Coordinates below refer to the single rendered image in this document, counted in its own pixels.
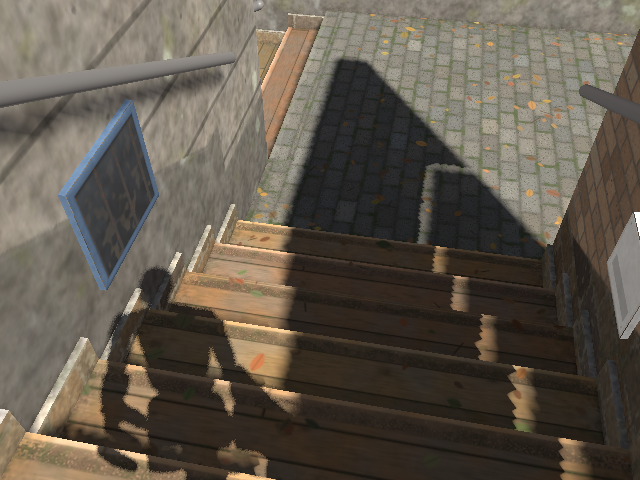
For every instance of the stairs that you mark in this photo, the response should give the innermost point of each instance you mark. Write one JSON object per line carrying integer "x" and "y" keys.
{"x": 281, "y": 66}
{"x": 301, "y": 354}

